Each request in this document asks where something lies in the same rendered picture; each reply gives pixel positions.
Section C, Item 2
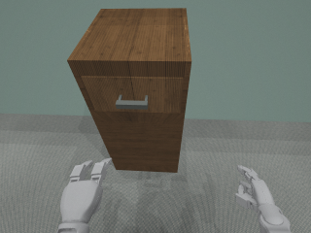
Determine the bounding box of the handle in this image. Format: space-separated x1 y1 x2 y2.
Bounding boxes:
116 94 149 110

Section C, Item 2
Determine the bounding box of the robot left forearm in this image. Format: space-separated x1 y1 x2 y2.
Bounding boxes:
56 221 90 233

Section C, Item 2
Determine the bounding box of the robot left hand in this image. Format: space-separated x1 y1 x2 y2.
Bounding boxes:
60 157 113 224

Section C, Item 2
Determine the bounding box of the cabinet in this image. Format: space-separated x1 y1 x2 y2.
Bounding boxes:
67 8 192 173

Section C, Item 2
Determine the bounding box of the drawer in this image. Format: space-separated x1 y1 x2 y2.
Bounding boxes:
81 76 183 113

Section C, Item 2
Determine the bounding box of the robot right hand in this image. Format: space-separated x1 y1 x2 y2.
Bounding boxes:
235 165 275 212

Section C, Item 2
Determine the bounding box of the robot right forearm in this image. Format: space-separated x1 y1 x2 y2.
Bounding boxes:
257 204 292 233

